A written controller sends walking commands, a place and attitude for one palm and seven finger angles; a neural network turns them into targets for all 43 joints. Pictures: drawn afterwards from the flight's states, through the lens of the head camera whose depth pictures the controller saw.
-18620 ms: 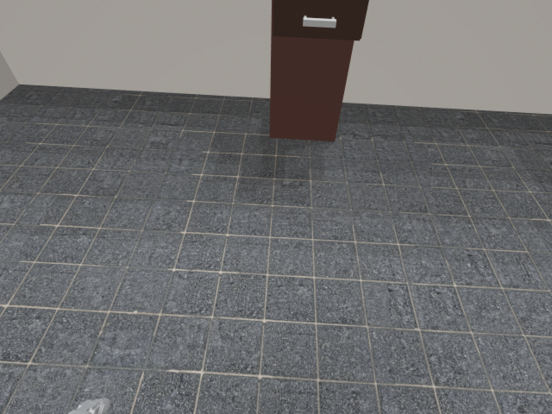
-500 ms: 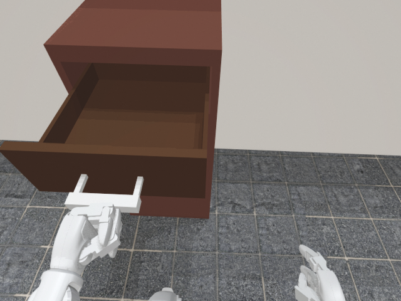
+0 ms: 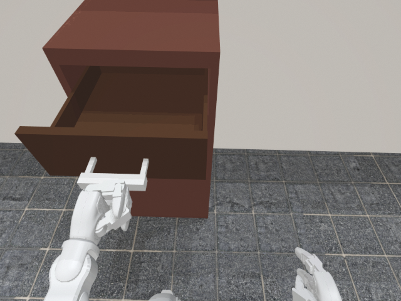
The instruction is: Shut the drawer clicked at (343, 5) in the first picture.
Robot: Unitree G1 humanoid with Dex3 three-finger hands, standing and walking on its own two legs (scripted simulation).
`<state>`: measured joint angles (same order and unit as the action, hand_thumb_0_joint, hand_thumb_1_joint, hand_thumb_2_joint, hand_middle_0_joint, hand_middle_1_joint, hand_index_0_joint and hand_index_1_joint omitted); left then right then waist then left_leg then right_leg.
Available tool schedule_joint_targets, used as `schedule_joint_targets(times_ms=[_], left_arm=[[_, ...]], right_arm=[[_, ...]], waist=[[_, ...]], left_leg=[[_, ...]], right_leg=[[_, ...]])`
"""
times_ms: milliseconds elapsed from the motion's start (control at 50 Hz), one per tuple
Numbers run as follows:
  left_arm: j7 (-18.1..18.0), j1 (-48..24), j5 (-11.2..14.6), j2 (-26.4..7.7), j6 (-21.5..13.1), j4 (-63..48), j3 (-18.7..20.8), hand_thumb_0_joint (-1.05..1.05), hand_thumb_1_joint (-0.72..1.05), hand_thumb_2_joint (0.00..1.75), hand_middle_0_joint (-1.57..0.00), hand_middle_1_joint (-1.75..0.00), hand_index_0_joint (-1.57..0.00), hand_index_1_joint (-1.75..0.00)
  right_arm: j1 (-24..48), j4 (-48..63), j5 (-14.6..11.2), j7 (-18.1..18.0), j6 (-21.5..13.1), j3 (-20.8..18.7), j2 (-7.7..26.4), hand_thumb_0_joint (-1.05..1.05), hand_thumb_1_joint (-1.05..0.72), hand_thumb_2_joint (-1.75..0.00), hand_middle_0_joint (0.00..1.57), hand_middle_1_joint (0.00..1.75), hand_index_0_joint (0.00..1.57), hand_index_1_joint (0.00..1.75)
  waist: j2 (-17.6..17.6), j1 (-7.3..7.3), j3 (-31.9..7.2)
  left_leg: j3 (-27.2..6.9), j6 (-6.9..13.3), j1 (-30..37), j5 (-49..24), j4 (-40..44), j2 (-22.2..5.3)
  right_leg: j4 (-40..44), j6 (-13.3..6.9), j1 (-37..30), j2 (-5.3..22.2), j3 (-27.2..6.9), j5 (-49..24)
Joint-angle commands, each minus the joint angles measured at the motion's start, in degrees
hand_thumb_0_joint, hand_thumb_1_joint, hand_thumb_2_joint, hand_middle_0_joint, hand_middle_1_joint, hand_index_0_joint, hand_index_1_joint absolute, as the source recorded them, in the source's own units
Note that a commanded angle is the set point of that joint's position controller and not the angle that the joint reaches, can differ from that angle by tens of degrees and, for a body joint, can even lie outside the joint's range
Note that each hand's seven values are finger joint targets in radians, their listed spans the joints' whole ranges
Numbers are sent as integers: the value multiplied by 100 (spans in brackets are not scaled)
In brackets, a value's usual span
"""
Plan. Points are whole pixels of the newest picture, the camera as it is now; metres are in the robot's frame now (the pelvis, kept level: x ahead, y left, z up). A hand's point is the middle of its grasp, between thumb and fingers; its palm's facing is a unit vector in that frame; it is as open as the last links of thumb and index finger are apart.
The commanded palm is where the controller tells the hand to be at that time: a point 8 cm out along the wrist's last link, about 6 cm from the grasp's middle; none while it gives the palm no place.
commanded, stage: push the drawer shut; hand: left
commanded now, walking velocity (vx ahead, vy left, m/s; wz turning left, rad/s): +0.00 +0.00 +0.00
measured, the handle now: (116, 172) +0.35 +0.18 +0.07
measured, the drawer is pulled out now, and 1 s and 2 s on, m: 0.22 0.09 0.00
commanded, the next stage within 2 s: none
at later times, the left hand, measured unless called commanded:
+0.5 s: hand (134, 179) +0.33 +0.14 +0.07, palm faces -0.03 -1.00 -0.04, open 3.2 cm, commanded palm +0.32 +0.20 +0.08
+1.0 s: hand (139, 151) +0.40 +0.14 +0.07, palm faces -0.03 -1.00 -0.02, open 3.1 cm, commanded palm +0.39 +0.20 +0.08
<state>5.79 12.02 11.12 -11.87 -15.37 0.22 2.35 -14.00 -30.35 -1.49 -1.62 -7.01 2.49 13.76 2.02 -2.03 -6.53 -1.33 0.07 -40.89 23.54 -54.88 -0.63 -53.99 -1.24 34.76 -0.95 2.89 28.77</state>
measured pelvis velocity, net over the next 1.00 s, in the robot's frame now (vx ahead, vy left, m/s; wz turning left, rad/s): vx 0.00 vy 0.00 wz -0.02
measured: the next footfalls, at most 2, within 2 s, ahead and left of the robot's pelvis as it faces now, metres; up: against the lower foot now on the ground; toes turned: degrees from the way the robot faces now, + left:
none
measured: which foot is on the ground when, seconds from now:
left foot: down 0.00-1.00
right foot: down 0.00-1.00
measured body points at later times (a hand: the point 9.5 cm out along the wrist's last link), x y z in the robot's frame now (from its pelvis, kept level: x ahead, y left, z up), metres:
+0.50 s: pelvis -0.01 -0.01 +0.00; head +0.03 -0.01 +0.45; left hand +0.33 +0.20 +0.08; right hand +0.13 -0.25 -0.09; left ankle +0.04 +0.12 -0.68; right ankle -0.02 -0.11 -0.68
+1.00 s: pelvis +0.00 +0.00 +0.00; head +0.06 +0.00 +0.45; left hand +0.40 +0.20 +0.07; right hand +0.08 -0.26 -0.11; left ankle +0.04 +0.12 -0.68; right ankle -0.02 -0.11 -0.68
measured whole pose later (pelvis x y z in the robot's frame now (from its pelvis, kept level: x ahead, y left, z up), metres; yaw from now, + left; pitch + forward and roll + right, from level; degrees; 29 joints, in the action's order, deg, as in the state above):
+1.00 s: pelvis +0.00 +0.00 +0.00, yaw -1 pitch +13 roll -1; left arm 7.6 -24.9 10.0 -15.4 -18.7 38.5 11.0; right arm -17.0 -36.2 -1.7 -1.2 -1.8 1.4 14.3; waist 1.1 -4.6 -5.6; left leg -0.3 -0.1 -44.0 22.1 -53.4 -1.5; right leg -53.0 -1.4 38.7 -1.7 1.8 27.0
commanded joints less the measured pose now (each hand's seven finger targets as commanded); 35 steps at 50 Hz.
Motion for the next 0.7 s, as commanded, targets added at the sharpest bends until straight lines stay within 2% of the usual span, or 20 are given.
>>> schedule_joint_targets(times_ms=[0,60,100,140,160,200,220,240,300,340,360,380,420,460,540,560,580,620,660,680], left_arm=[[-111,-1507,72,-522,-465,-1151,357,0,90,90,-140,-160,-140,-160],[-135,-1808,30,-617,-486,-963,392,0,90,90,-140,-160,-140,-160],[-131,-2199,29,-520,-492,-844,273,0,90,90,-140,-160,-140,-160],[-130,-2372,32,-576,-473,-669,333,0,90,90,-140,-160,-140,-160],[-140,-2539,11,-695,-466,-557,399,0,90,90,-140,-160,-140,-160],[-118,-2885,45,-714,-463,-408,440,0,90,90,-140,-160,-140,-160],[-100,-2912,60,-747,-454,-281,513,0,90,90,-140,-160,-140,-160],[-89,-2965,72,-767,-453,-194,537,0,90,90,-140,-160,-140,-160],[-77,-3516,89,-805,-435,132,547,0,90,90,-140,-160,-140,-160],[-81,-3564,112,-869,-440,316,677,0,90,90,-140,-160,-140,-160],[-90,-3557,105,-1023,-438,481,815,0,90,90,-140,-160,-140,-160],[-72,-3601,112,-954,-452,597,800,0,90,90,-140,-160,-140,-160],[-35,-3783,117,-924,-498,647,763,0,90,90,-140,-160,-140,-160],[-41,-3687,140,-1097,-525,860,982,0,90,90,-140,-160,-140,-160],[5,-4149,119,-1088,-600,1199,966,0,90,90,-140,-160,-140,-160],[-7,-4244,94,-1216,-617,1314,1054,0,90,90,-140,-160,-140,-160],[13,-4404,81,-1102,-628,1405,950,0,90,90,-140,-160,-140,-160],[14,-4647,94,-1227,-640,1608,1073,0,90,90,-140,-160,-140,-160],[37,-4758,80,-1390,-686,1669,1197,0,90,90,-140,-160,-140,-160],[57,-4760,83,-1303,-683,1715,1158,0,90,90,-140,-160,-140,-160]], right_arm=[[390,822,-40,-33,-253,-339,741,0,-90,-90,20,30,20,30],[381,748,-45,-49,-231,-347,767,0,-90,-90,20,30,20,30],[386,703,-52,-53,-214,-338,765,0,-90,-90,20,30,20,30],[369,666,-54,-67,-203,-343,780,0,-90,-90,20,30,20,30],[365,611,-54,-81,-181,-342,806,0,-90,-90,20,30,20,30],[357,561,-63,-97,-158,-336,797,0,-90,-90,20,30,20,30],[348,551,-64,-102,-149,-345,796,0,-90,-90,20,30,20,30],[382,541,-81,-104,-145,-343,793,0,-90,-90,20,30,20,30],[345,452,-89,-123,-105,-327,812,0,-90,-90,20,30,20,30],[302,432,-83,-120,-105,-347,815,0,-90,-90,20,30,20,30],[269,409,-69,-118,-88,-343,840,0,-90,-90,20,30,20,30],[245,402,-80,-111,-65,-353,821,0,-90,-90,20,30,20,30],[221,393,-87,-86,-60,-361,814,0,-90,-90,20,30,20,30],[154,373,-69,-71,-32,-378,843,0,-90,-90,20,30,20,30],[92,329,-85,-54,46,-386,833,0,-90,-90,20,30,20,30],[60,303,-83,-60,68,-392,855,0,-90,-90,20,30,20,30],[31,288,-83,-56,85,-387,840,0,-90,-90,20,30,20,30],[-33,237,-79,-62,112,-407,863,0,-90,-90,20,30,20,30],[-88,216,-74,-64,141,-415,880,0,-90,-90,20,30,20,30],[-111,231,-73,-59,156,-421,863,0,-90,-90,20,30,20,30]], waist=[[-10,-128,-1035],[-32,-170,-994],[15,-212,-1019],[-47,-197,-1091],[-85,-235,-1079],[-87,-243,-1178],[-106,-197,-1243],[58,-184,-1198],[-86,-273,-1156],[24,-189,-1324],[-132,-187,-1312],[-207,-186,-1368],[10,-155,-1412],[-224,-128,-1439],[-112,-185,-1280],[-140,-199,-1228],[-114,-248,-1222],[-233,-261,-1313],[-115,-215,-1453],[-96,-215,-1557]], left_leg=[[-30,147,1173,-839,767,48],[-67,159,1176,-747,763,27],[-74,161,1217,-681,772,42],[-79,155,1226,-651,786,41],[-73,179,1191,-613,768,38],[-51,173,1218,-632,776,53],[-49,162,1222,-647,796,52],[-28,152,1239,-631,799,57],[-24,164,1163,-519,808,56],[-5,154,1237,-655,814,64],[-8,172,1156,-680,807,55],[28,169,1174,-748,820,64],[26,142,1249,-828,845,62],[56,165,1165,-909,831,66],[100,149,1080,-804,846,74],[84,163,1047,-780,828,62],[102,166,1072,-776,823,70],[97,164,1031,-738,796,65],[97,171,1041,-837,803,60],[116,174,1114,-936,792,68]], right_leg=[[957,45,0,-8,-69,-1305],[965,44,103,-20,-68,-1162],[991,43,149,-11,-95,-1117],[1007,45,110,-5,-104,-1086],[1040,56,132,-11,-131,-1039],[1066,61,66,0,-173,-1089],[1055,56,6,-4,-168,-1096],[1090,47,33,3,-193,-1080],[1156,72,50,12,-233,-980],[1141,58,-68,13,-246,-1140],[1160,73,-136,12,-262,-1167],[1166,81,-210,19,-275,-1278],[1124,53,-207,15,-251,-1384],[1160,80,-353,10,-287,-1526],[1183,85,-266,18,-330,-1466],[1188,86,-218,3,-337,-1420],[1190,92,-176,9,-341,-1446],[1182,107,-171,8,-367,-1417],[1134,87,-265,-4,-365,-1500],[1118,88,-299,-1,-366,-1648]])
